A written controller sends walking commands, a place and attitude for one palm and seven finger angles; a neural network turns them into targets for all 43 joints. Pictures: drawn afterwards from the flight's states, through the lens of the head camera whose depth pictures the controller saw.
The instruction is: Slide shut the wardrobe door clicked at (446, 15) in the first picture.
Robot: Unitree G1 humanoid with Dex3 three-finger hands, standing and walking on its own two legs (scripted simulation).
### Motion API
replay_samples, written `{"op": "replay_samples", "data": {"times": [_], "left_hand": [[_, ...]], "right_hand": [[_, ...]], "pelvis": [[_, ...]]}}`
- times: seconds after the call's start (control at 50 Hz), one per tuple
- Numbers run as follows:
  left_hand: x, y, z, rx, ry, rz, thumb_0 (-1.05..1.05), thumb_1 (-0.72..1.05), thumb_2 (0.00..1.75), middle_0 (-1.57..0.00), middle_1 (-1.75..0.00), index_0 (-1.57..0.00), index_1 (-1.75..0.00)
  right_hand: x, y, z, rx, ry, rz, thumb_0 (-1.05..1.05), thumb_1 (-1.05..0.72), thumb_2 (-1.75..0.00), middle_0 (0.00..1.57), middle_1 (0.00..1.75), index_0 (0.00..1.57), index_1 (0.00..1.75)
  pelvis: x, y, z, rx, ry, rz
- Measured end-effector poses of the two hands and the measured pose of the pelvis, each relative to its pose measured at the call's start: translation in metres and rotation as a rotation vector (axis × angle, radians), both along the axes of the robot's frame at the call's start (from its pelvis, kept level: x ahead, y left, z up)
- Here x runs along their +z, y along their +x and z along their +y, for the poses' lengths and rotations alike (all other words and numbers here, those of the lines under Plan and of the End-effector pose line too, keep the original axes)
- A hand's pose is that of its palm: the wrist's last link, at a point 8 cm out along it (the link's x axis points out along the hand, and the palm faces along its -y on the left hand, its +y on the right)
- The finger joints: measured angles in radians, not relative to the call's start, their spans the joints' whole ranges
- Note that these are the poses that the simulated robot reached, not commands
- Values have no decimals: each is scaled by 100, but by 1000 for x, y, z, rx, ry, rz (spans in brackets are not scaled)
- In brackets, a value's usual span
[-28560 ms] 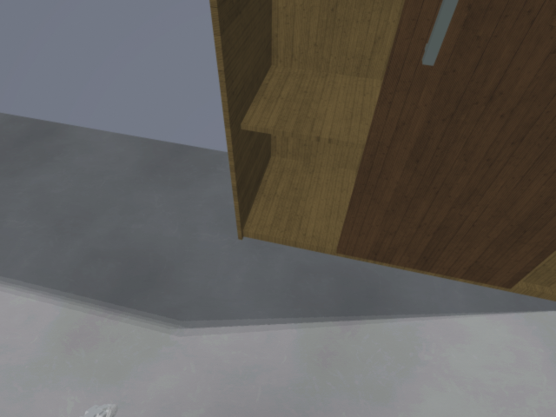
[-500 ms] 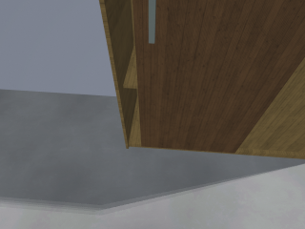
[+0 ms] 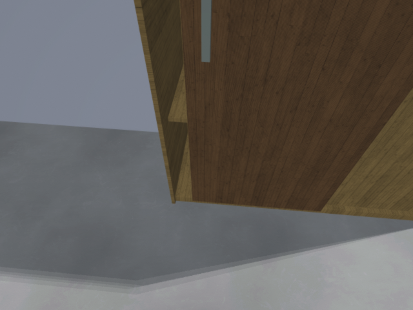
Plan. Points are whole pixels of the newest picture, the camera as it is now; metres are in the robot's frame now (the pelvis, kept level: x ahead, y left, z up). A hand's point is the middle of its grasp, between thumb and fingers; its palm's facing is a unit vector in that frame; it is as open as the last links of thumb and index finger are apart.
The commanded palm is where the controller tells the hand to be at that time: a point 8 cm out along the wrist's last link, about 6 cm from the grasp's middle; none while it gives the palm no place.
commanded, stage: look to check the result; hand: right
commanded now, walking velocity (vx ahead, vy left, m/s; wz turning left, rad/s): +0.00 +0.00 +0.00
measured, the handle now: (207, 10) +0.72 +0.06 +0.24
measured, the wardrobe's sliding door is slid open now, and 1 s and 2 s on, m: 0.10 0.10 0.10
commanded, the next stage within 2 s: take the last steps up to it in 0.48 s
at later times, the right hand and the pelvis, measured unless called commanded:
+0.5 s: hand out of the picture +0.07 -0.20 -0.17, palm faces +0.00 +0.97 -0.26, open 7.4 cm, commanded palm none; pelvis +0.01 +0.00 +0.00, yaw +0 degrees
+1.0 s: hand out of the picture +0.12 -0.13 -0.19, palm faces -0.04 +0.98 -0.21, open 7.4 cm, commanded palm none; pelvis +0.07 +0.06 -0.02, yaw +3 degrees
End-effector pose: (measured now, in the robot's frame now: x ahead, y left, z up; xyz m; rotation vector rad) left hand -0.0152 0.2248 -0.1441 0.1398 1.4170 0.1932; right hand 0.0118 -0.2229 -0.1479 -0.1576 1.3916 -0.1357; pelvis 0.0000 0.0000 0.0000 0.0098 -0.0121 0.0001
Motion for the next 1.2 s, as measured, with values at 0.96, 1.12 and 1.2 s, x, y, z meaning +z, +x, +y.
{"op": "replay_samples", "data": {"times": [0.96,1.12,1.2], "left_hand": [[-9,24,65,55,23,71,0,91,90,-21,-30,-20,-30],[0,69,88,89,39,80,1,91,90,-20,-30,-20,-30],[3,113,88,76,65,-18,1,91,90,-20,-30,-20,-30]], "right_hand": [[1,95,31,65,-18,-44,0,-91,-90,20,30,20,30],[-17,101,75,26,30,25,0,-91,-90,20,30,20,30],[-28,116,87,28,86,70,0,-90,-90,20,30,20,30]], "pelvis": [[-10,63,51,58,12,-7],[-11,99,75,45,25,1],[-15,125,75,60,35,21]]}}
